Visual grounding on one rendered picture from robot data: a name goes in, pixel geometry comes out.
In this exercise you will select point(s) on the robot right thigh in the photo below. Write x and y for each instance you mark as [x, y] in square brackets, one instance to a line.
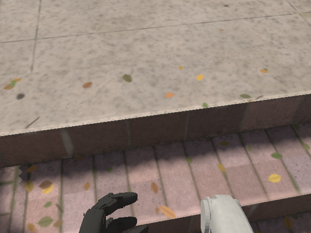
[223, 214]

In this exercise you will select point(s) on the left robot hand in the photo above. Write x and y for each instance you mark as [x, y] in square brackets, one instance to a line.
[94, 220]

